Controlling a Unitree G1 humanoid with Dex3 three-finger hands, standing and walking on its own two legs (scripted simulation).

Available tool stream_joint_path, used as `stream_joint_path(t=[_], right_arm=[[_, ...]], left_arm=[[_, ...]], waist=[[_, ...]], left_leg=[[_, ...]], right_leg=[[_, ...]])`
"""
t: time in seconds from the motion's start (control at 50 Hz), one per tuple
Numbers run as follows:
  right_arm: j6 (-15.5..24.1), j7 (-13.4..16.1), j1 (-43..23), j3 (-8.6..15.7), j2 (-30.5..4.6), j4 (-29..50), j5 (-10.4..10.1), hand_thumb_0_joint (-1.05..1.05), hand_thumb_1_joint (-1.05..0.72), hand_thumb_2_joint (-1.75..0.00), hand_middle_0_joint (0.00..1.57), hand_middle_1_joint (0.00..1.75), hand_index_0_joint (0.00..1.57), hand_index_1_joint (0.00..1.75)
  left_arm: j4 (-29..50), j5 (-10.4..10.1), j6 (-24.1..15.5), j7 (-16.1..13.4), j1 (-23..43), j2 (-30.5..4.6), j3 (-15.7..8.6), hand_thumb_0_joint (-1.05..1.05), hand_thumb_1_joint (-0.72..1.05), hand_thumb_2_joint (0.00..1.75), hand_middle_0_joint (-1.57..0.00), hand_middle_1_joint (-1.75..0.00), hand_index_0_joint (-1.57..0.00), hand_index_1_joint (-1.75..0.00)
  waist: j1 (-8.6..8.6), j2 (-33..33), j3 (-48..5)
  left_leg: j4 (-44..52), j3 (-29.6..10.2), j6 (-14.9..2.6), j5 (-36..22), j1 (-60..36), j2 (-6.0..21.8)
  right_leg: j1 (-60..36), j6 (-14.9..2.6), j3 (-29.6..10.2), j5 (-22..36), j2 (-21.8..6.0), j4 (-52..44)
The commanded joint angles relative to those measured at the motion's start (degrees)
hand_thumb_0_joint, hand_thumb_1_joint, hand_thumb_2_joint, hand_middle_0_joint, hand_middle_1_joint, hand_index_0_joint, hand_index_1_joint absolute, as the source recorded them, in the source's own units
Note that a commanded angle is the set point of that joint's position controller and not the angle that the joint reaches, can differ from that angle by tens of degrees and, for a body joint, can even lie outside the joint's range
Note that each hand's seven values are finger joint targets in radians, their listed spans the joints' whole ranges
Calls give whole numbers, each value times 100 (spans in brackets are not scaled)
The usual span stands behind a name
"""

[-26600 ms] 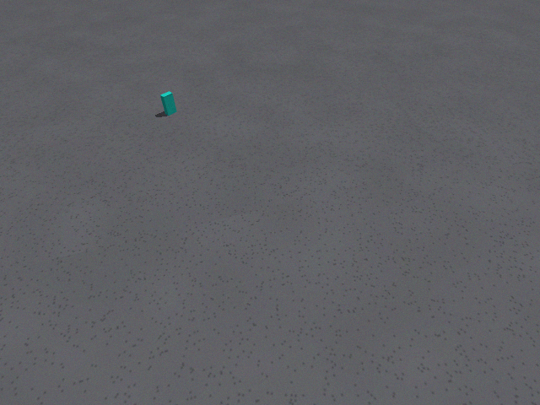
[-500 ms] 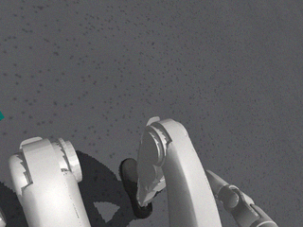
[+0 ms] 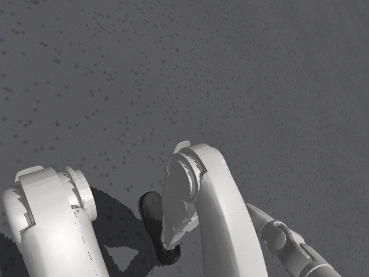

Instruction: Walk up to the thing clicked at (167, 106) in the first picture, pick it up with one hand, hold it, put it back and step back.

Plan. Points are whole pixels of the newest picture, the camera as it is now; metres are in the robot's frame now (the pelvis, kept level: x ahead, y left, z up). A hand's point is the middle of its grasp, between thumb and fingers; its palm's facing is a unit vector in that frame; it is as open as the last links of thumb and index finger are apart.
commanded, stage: loosen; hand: left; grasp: from the side
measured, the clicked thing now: out of the picture +0.41 +0.31 -0.21
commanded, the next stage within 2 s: open in 0.06 s
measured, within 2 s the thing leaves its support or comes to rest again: neither
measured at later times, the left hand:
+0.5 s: hand out of the picture +0.40 +0.32 -0.17, palm faces +0.48 -0.87 +0.03, open 13.8 cm
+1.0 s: hand out of the picture +0.38 +0.38 -0.09, palm faces +0.46 -0.89 -0.06, open 17.4 cm
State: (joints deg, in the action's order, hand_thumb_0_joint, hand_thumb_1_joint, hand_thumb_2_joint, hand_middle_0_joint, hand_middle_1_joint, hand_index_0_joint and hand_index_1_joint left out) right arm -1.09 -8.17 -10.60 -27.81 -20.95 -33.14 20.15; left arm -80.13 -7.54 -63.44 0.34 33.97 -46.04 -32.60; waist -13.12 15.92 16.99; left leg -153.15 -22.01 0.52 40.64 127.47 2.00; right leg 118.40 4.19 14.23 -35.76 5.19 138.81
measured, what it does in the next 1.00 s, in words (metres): stands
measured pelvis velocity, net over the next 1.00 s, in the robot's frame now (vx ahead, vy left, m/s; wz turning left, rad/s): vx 0.00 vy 0.00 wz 0.02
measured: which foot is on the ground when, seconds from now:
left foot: down 0.00-1.00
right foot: down 0.00-1.00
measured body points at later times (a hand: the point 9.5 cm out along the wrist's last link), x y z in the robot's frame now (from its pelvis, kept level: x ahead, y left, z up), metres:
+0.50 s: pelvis +0.00 +0.00 +0.00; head +0.21 +0.21 +0.33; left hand +0.37 +0.36 -0.17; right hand +0.19 -0.23 -0.03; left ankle +0.08 +0.13 -0.25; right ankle +0.14 -0.12 -0.25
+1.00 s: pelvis +0.00 +0.00 +0.02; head +0.19 +0.19 +0.38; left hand +0.35 +0.43 -0.09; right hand +0.19 -0.24 -0.03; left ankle +0.08 +0.13 -0.25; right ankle +0.14 -0.12 -0.25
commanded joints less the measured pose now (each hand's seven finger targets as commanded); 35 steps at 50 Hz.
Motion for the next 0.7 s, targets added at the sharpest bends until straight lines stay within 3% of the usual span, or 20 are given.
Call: stream_joint_path(t=[0.0,0.02,0.04,0.06,0.26,0.32,0.46,0.48,0.5,0.56,0.64,0.66,0.68], right_arm=[[0,96,142,680,-2069,142,-10,0,-90,-90,20,30,20,30],[-2,89,129,673,-2061,138,-1,0,-90,-90,20,30,20,30],[-8,96,165,676,-2084,153,-9,0,-91,-89,20,30,20,30],[-9,92,135,671,-2074,152,-8,0,-91,-89,20,30,20,30],[-1,99,151,669,-2063,156,-10,0,-91,-90,20,30,20,30],[-18,95,189,641,-2022,148,17,0,-92,-90,20,30,20,30],[-54,71,147,649,-2045,208,26,0,-92,-90,20,30,20,30],[-60,64,136,648,-2041,210,25,0,-93,-90,20,30,20,30],[-59,73,148,663,-2036,197,24,0,-92,-90,20,30,20,30],[-37,64,150,654,-2032,193,18,0,-92,-90,20,30,20,30],[-60,89,134,638,-2069,201,9,0,-90,-90,20,30,20,30],[-74,98,167,655,-2052,208,0,0,-89,-90,20,30,20,30],[-76,107,159,659,-2070,203,0,0,-89,-90,20,30,20,30]], left_arm=[[691,-44,-426,37,932,-847,5,0,32,121,-128,-133,-129,-133],[683,-31,-435,45,987,-829,102,0,29,113,-131,-131,-133,-130],[736,-40,-440,32,985,-938,2,0,21,105,-123,-123,-126,-122],[684,-22,-433,49,1005,-858,101,0,16,97,-116,-115,-119,-114],[790,-14,-439,9,1010,-879,166,0,-29,30,-60,-45,-60,-44],[796,8,-427,-40,955,-887,109,0,-38,23,-51,-36,-51,-36],[890,113,-431,-119,1068,-1016,122,0,-53,4,-25,-10,-25,-10],[810,92,-419,-126,1073,-854,154,0,-54,2,-23,-8,-22,-8],[857,101,-416,-135,990,-916,98,0,-55,0,-18,-4,-18,-4],[823,72,-415,-132,1008,-791,190,0,-58,0,-13,0,-13,0],[892,99,-432,-112,1084,-1123,46,0,-52,4,-8,-2,-8,-2],[1014,109,-414,-94,971,-1315,-102,0,-50,5,-7,-2,-7,-2],[1206,116,-426,-67,1086,-1391,-133,0,-48,5,-7,-2,-7,-1]], waist=[[-533,-3052,-3155],[-535,-3084,-3110],[-501,-3089,-3148],[-524,-3091,-3096],[-517,-3123,-3140],[-478,-3240,-3245],[-509,-3351,-3013],[-560,-3271,-2999],[-488,-3308,-3056],[-556,-3178,-3091],[-512,-3228,-3074],[-410,-3282,-3186],[-410,-3422,-3173]], left_leg=[[1984,524,119,-539,-2176,324],[1976,544,115,-499,-2144,314],[1989,534,119,-506,-2164,318],[1996,517,120,-446,-2127,314],[1987,497,127,-618,-2251,328],[1996,510,152,-842,-2369,329],[2130,463,150,-470,-2263,342],[2128,426,156,-462,-2256,346],[2120,441,166,-542,-2331,349],[2071,432,146,-664,-2327,346],[2114,416,144,-559,-2313,362],[2077,480,124,-567,-2353,364],[2142,454,143,-539,-2377,375]], right_leg=[[-1441,-435,679,872,154,-925],[-1413,-442,665,841,158,-934],[-1445,-444,680,834,159,-931],[-1384,-444,690,793,164,-926],[-1388,-457,684,936,180,-912],[-1502,-466,682,1084,180,-896],[-1307,-481,706,793,169,-898],[-1316,-465,732,802,165,-901],[-1313,-465,714,858,170,-890],[-1366,-455,708,953,169,-894],[-1360,-454,710,850,170,-912],[-1413,-457,666,845,184,-938],[-1376,-461,653,826,157,-897]])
